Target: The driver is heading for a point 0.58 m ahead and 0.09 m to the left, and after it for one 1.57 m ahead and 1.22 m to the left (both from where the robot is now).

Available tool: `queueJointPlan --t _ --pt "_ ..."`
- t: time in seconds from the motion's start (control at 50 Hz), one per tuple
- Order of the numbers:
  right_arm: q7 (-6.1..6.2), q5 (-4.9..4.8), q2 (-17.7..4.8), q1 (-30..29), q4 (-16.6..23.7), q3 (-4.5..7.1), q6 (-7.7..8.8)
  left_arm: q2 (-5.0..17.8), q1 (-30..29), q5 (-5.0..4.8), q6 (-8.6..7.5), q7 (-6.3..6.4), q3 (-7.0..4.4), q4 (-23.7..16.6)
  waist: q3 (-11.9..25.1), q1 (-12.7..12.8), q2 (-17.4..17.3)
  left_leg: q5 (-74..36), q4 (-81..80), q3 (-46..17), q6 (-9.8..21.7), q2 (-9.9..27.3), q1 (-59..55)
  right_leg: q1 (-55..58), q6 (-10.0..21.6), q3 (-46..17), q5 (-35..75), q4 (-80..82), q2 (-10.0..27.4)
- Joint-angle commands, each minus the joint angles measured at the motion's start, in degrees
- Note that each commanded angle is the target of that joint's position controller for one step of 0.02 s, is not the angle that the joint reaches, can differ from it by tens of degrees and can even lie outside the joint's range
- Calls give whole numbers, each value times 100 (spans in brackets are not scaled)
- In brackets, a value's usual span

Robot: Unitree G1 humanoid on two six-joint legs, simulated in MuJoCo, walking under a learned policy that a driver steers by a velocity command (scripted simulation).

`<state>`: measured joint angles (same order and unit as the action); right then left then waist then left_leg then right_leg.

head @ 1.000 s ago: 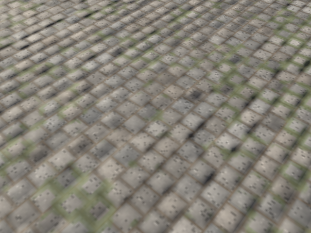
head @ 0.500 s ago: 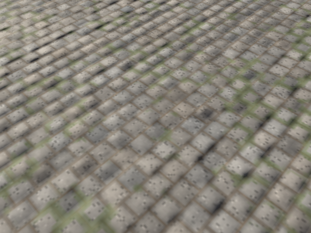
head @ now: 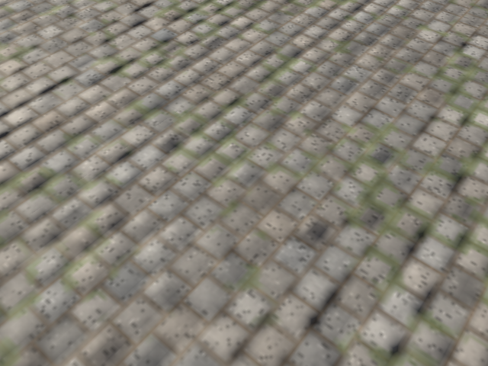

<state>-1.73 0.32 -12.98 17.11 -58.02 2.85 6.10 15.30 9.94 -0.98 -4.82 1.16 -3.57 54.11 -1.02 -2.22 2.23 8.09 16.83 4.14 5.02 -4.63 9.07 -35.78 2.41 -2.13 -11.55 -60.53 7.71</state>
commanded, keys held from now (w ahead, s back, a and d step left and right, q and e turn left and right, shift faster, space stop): w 0.36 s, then w+q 0.64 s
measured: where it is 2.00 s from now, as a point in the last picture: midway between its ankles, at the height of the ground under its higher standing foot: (167, 209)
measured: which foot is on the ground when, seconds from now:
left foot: down 0.00-0.34, up 0.36-0.86, down 0.88-1.00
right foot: up 0.00-0.30, down 0.32-0.88, up 0.90-1.00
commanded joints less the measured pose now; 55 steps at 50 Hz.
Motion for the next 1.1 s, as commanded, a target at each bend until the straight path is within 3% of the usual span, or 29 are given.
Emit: queueJointPlan --t 0.02,0.1,0.2,0.26,0.28,0.3,0.32,0.34,0.36,0.38,0.4,0.42,0.46,0.5,0.54,0.66,0.76,0.82,0.84,0.86,0.88,0.9,0.92,0.94,0.96,0.98,1.0,1.04,1.1 --pt "141 -9 -827 -154 316 131 75 288 -1 69 20 1 -90 -269 -230 217 -418 -387 -1217 -1347 872 1666 143 -480 -157 -146 901 825 211" --pt "215 -72 -888 269 221 126 24 153 -829 43 -47 -93 -28 -493 -309 -45 -460 -619 -1213 -866 653 1455 -64 -235 -191 142 1894 2204 -67" --pt "235 -113 -930 815 -14 158 -109 158 -1614 -19 -103 -260 47 -804 -494 -267 -450 -889 -837 -828 631 1777 -1073 -459 -91 193 1573 2957 -232" --pt "262 -122 -1044 747 -27 221 -203 350 -1479 -41 -156 -349 2 -879 -321 -34 -617 -1903 -327 -853 497 1983 -1537 -35 127 276 910 3205 -395" --pt "263 -118 -1108 621 13 240 -229 499 -1113 -37 -168 -349 -67 -801 -62 197 -737 -2921 97 -780 426 1934 -1545 593 229 431 738 3237 -584" --pt "257 -111 -1057 486 58 216 -261 715 -292 -28 -171 -327 -195 -554 427 633 -732 -3746 1027 -569 295 1688 -1358 1718 387 590 815 3337 -780" --pt "252 -53 -886 451 173 131 -261 1067 848 22 -163 -279 -333 -253 1231 1057 -548 -3107 2477 -364 109 1393 -389 3520 695 59 921 3078 -291" --pt "175 -19 -211 1129 253 -72 -145 1664 1667 109 -119 -251 -487 -71 2199 888 801 -488 4849 -130 -356 424 2064 5956 1655 -2585 90 3322 1255" --pt "144 -110 -339 1017 169 -65 17 1226 1688 77 -95 -259 -337 -42 2516 931 1037 2406 5798 -979 -329 128 2931 6205 1824 -4083 -381 4248 1568" --pt "127 -305 -848 466 316 78 112 877 1142 42 -106 -242 -228 -128 1579 886 745 2190 6177 -1165 -189 499 3463 5461 1451 -3173 -510 4322 1387" --pt "155 -362 -914 90 408 93 134 651 590 61 -116 -225 -156 -282 986 720 346 1631 5985 -1000 -132 837 3394 4509 1222 -2270 -150 4462 1193" --pt "205 -302 -858 -97 418 129 92 437 219 96 -142 -245 -90 -316 543 541 46 1214 5575 -915 -147 1050 3151 3650 1074 -1638 214 4708 968" --pt "247 -237 -604 146 342 168 -108 225 4 178 -204 -279 -34 -249 263 214 270 765 5092 -991 -156 1279 2483 2765 858 -858 455 5089 654" --pt "256 -241 -400 218 342 161 -241 348 153 195 -241 -251 -72 -125 94 123 240 530 4912 -1003 -200 1299 2496 2475 900 -394 843 5310 613" --pt "264 -212 -444 -89 488 194 -288 494 277 221 -255 -178 -115 -52 -60 138 133 24 4508 -1121 -260 1281 2919 2545 908 -65 1170 5417 625" --pt "88 -131 -311 -1169 911 139 -229 631 539 168 -209 -5 -124 0 -311 416 12 -1486 2593 -632 -295 1106 2956 2883 656 893 1507 5568 488" --pt "-106 -150 -260 -1902 1402 76 -241 763 1048 71 5 41 -186 159 -519 616 -76 -842 1949 -271 -103 975 3443 4176 596 1183 2384 5025 876" --pt "-208 -171 -523 -1597 1554 197 -263 1000 825 40 139 103 -258 21 -104 249 254 34 1932 232 181 501 2521 4414 417 1432 4986 3975 928" --pt "-214 -189 -726 -1051 1475 307 -275 1071 737 44 190 126 -276 -34 227 -74 345 246 1929 350 321 264 1775 4309 340 1497 5672 3152 873" --pt "-165 -206 -1053 -151 1273 488 -280 1073 617 25 215 138 -262 -100 704 -564 244 -82 1521 286 542 52 431 3798 160 1597 5433 1934 656" --pt "-20 -187 -1608 684 1117 683 -338 926 690 115 153 127 -194 -249 1286 -815 -516 -40 1347 -1192 919 915 -1326 2317 -99 1619 3369 87 356" --pt "13 -212 -2000 431 1280 716 -309 72 1112 183 -72 -4 60 -543 1857 -128 -1805 601 519 -4686 2164 2350 -3150 -216 -473 841 -1894 -2076 -1078" --pt "15 -117 -1543 683 1281 562 -287 573 490 -58 -368 -123 -27 -685 2174 -511 -1149 740 -28 -5068 2044 2392 -3363 -911 -273 -369 -1996 -2405 -914" --pt "40 -74 -1195 489 1289 482 -231 706 41 -229 -484 -166 -57 -836 1458 -500 -911 356 31 -4095 1732 2185 -2858 -1246 -102 -360 -1588 -2182 -611" --pt "20 -102 -996 48 1366 424 -175 653 -11 -148 -510 -135 -53 -815 900 -178 -237 -269 10 -3341 1498 1910 -1872 -990 -71 -336 -1158 -1521 -328" --pt "27 -114 -785 -335 1468 358 -156 736 -38 21 -456 -83 -124 -759 657 37 -114 -782 -62 -2812 1332 1690 -1094 -544 -116 -293 -971 -960 -148" --pt "50 -73 -734 -526 1564 323 -154 747 71 75 -366 -80 -158 -759 514 218 -187 -1065 -199 -2602 1318 1567 -531 -150 -179 -304 -853 -727 -64" --pt "104 -97 -886 -519 1602 347 -148 615 129 138 -222 -70 -163 -835 367 369 -222 -1393 -379 -2384 1339 1466 47 104 -366 -201 -731 -163 -53" --pt "220 -124 -1165 -283 1599 425 -156 448 -467 195 -145 -38 -103 -1074 155 232 -338 -1490 -474 -1943 1197 1200 503 114 -590 -36 228 1085 -214"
